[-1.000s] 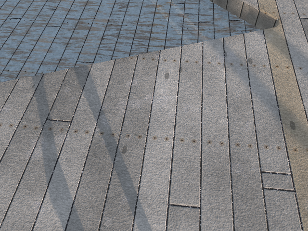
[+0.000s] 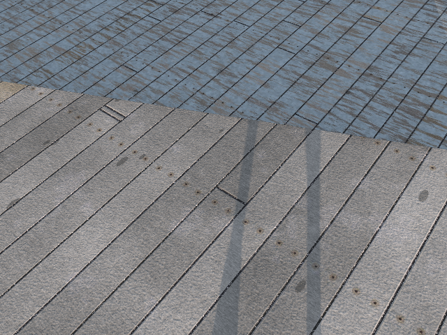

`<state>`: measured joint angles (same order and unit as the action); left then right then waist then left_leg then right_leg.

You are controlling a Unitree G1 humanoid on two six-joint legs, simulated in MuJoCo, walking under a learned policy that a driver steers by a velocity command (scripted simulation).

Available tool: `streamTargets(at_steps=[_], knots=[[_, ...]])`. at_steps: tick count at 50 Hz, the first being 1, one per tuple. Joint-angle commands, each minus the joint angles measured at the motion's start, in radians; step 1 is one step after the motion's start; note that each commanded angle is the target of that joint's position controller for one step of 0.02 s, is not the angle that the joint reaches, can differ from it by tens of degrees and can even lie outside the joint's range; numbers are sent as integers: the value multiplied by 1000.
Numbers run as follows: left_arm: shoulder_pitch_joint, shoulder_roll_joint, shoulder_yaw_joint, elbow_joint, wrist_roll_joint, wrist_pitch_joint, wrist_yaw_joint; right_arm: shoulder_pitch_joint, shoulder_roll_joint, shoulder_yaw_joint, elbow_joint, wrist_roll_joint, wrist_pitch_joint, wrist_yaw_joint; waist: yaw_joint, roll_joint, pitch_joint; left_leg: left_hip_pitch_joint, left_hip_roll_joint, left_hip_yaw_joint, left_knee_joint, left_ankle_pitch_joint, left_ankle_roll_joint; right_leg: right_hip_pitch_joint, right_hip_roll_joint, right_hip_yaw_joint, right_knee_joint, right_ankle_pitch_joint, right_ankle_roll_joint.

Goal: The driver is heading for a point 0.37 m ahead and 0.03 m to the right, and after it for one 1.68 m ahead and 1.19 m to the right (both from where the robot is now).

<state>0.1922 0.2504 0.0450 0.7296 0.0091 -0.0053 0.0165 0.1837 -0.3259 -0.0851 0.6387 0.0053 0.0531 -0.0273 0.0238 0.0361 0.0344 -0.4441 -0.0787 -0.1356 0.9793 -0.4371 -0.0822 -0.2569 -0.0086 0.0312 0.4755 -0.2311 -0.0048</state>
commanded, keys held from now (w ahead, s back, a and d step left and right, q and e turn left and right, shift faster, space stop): no key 0.12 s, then w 0.56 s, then e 0.32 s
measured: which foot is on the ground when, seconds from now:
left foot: up 0.00-0.10, down 0.12-0.36, up 0.38-0.78, down 0.80-1.00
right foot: down 0.00-0.82, up 0.84-1.00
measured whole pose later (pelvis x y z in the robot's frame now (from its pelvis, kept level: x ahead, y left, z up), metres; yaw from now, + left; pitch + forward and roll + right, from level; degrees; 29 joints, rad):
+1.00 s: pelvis +0.27 +0.06 -0.01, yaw -7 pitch +1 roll +1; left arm 0.28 0.33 0.07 0.77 -0.02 0.03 0.04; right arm 0.11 -0.25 -0.04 0.70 -0.03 -0.06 0.02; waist 0.02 -0.04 0.08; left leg -0.34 0.01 0.11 0.44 -0.11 0.04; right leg -0.50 -0.05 0.04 1.16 -0.45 0.07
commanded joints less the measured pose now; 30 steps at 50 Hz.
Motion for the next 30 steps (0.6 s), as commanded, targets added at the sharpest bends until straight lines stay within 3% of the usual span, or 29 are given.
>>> streamTargets(at_steps=[1, 3, 5, 6, 7, 8, 9, 11, 12, 14, 16, 17, 18, 19, 20, 21, 22, 24, 28, 30], knots=[[-45, 143, 30, -60, -3, -2, 1, -48, 6, 15, -77, 1, -15, 4, 5, -234, -94, 62, 58, 84, -227, -19, -20, 134, -171, 154, -100, 385, -188], [-12, 170, 35, -47, -9, 6, -1, -37, -20, 7, -64, 11, -16, 6, 15, -245, -99, 131, 54, 110, -385, 38, -11, 148, -187, 182, -80, 399, -197], [-1, 157, 28, -33, -25, 3, -4, 12, -27, 5, -30, 5, -19, 7, -16, -212, -87, 261, 53, 115, -646, 268, 26, 110, -171, 177, -61, 395, -160], [27, 146, 22, -25, -21, -10, -8, 15, -55, 4, -33, -6, -20, 2, -9, -174, -104, 355, 97, 54, -662, 367, 55, 58, -164, 176, -62, 344, -112], [37, 115, 9, -29, 8, -28, -19, 47, -99, -1, -34, -16, -18, -6, 5, -55, -170, 473, 187, -21, -588, 539, 92, -12, -113, 113, -14, 190, -58], [51, 75, 0, -25, 10, -38, -24, 46, -105, -7, 2, -18, -16, 0, 32, 108, -174, 391, 182, -23, -553, 278, 148, -6, -9, -10, -11, -37, -7], [-21, 107, 3, -24, 11, -39, -22, 42, -78, -5, -13, -15, -19, 10, -28, 104, -125, 319, 174, -56, -605, 8, 180, -19, 31, -62, 76, -136, 23], [-81, 106, 13, -43, -13, -39, -15, 82, -111, -8, 1, -19, -31, 9, -59, 154, 16, 231, 260, -215, -736, -305, 237, -153, 54, -103, 208, -216, 17], [-83, 109, 16, -55, -21, -44, -15, 95, -120, -10, 11, -7, -43, 8, -61, 185, 79, 190, 303, -286, -772, -339, 266, -186, 38, -79, 247, -223, 1], [-59, 104, 21, -56, -37, -65, -27, 94, -103, -3, 19, 5, -63, 3, -40, 211, 109, 196, 338, -314, -776, -276, 280, -217, -3, -38, 268, -253, -50], [21, 88, 21, -23, -42, -86, -43, 27, -92, 2, 3, 20, -67, 6, 18, 169, 92, 128, 291, -227, -747, -196, 244, -41, 4, -61, 81, -177, -93], [84, 94, 29, 14, -33, -90, -47, 4, -78, 5, -4, 19, -68, 8, 46, 133, 58, 71, 244, -166, -697, -133, 216, 106, 27, -73, 27, -62, -89], [163, 114, 38, 45, -25, -90, -48, -19, -44, 15, -14, 10, -73, 8, 74, 77, 23, 14, 195, -98, -584, -57, 182, 215, -1, -20, 8, -44, -90], [253, 186, 54, 59, -21, -93, -44, -38, 26, 34, -46, 4, -82, 9, 88, -134, -3, -129, 80, 53, -302, -13, 112, 323, -162, 254, -137, -236, -155], [311, 272, 75, 60, -12, -99, -56, -60, -14, 24, -91, 27, -98, 1, 108, -336, 5, -296, 26, 86, -41, -134, 85, 353, -365, 657, -304, -382, -299], [262, 212, 54, 50, -6, -105, -52, -44, -70, 5, -81, 42, -112, 0, 75, -229, 57, -389, 84, 19, 116, -137, 102, 334, -399, 694, -317, -431, -323], [225, 171, 42, 36, -11, -106, -44, -22, -68, 4, -60, 42, -122, 9, 51, -174, 83, -426, 121, 13, 163, -38, 121, 333, -358, 594, -308, -419, -290], [180, 158, 32, 25, -10, -99, -36, -23, -46, 3, -37, 18, -134, 21, 31, -106, 74, -432, 172, 42, 129, 118, 135, 330, -286, 419, -317, -240, -224], [200, 144, 21, 33, -12, -86, -27, -64, -2, 15, -43, 6, -132, 43, 38, -106, 37, -335, 176, 112, -40, 285, 89, 283, -197, 182, -351, 86, -198], [203, 174, 26, 41, -16, -77, -20, -130, 30, 32, -65, 9, -137, 52, 56, -115, 57, -270, 164, 136, -203, 365, 67, 234, -178, 103, -351, 177, -194]])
